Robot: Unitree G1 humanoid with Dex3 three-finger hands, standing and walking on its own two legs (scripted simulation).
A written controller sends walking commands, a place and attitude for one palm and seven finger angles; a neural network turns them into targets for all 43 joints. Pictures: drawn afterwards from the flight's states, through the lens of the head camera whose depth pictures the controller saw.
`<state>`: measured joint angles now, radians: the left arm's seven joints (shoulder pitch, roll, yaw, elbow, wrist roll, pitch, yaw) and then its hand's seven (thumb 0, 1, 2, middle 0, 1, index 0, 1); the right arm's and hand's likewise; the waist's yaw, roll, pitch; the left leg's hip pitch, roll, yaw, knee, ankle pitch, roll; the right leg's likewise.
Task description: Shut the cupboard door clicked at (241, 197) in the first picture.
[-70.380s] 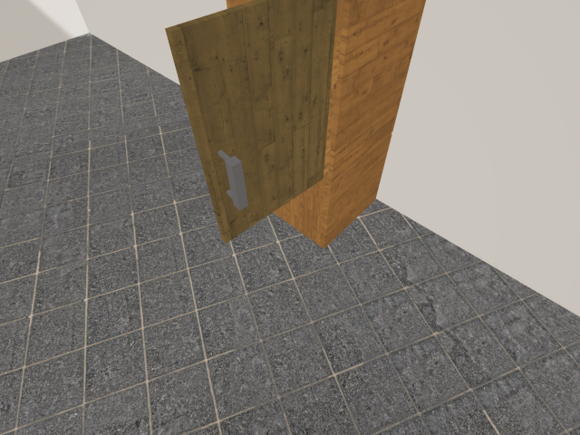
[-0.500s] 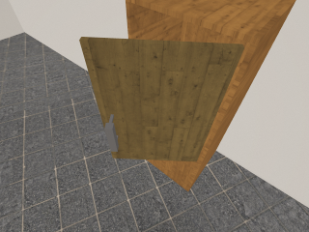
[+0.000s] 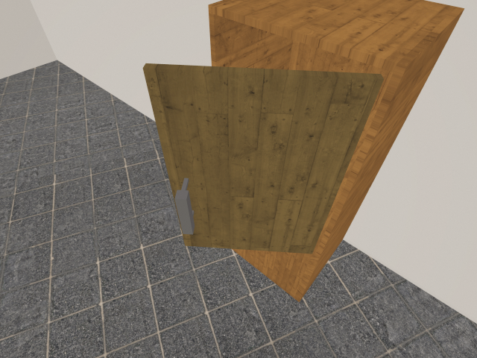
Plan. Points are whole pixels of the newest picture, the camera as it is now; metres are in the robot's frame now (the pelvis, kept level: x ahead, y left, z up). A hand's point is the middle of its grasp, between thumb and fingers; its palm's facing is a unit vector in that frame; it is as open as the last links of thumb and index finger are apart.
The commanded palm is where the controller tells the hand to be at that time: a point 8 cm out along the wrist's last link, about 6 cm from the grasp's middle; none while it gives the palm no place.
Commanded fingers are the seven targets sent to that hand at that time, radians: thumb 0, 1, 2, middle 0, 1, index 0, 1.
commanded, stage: look again from close up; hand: left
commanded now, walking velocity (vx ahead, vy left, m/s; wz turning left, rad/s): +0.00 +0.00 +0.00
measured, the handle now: (187, 206) +0.48 +0.16 -0.10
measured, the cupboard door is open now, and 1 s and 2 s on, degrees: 37 37 37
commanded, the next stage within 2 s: raise the hand and make a fist in 0.36 s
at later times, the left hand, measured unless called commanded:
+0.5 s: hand out of the picture +0.03 +0.16 -0.17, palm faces +0.07 -0.98 -0.19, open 7.3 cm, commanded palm +0.11 +0.20 -0.07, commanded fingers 0.00 0.90 0.90 -0.24 -0.34 -0.24 -0.34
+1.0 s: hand out of the picture +0.14 +0.16 -0.08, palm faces +0.10 -0.99 -0.05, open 5.6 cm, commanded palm +0.13 +0.20 -0.07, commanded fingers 0.00 0.90 0.90 -0.69 -0.84 -0.69 -0.84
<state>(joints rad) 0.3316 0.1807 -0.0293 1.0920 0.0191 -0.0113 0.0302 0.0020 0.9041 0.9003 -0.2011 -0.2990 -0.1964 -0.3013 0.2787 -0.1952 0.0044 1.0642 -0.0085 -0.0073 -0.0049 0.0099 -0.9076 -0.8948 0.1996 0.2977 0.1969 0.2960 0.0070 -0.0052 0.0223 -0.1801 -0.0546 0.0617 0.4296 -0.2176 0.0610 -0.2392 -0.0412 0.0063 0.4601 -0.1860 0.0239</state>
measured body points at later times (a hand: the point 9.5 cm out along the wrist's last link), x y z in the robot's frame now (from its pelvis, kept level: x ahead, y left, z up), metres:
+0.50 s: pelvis +0.01 -0.02 +0.00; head +0.02 -0.01 +0.45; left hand +0.02 +0.21 -0.15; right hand +0.01 -0.23 -0.16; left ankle +0.01 +0.08 -0.74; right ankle +0.04 -0.14 -0.74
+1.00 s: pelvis -0.01 -0.05 -0.13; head +0.06 -0.03 +0.31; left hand +0.13 +0.21 -0.08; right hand +0.27 -0.26 -0.17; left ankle +0.01 +0.08 -0.74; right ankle +0.04 -0.14 -0.74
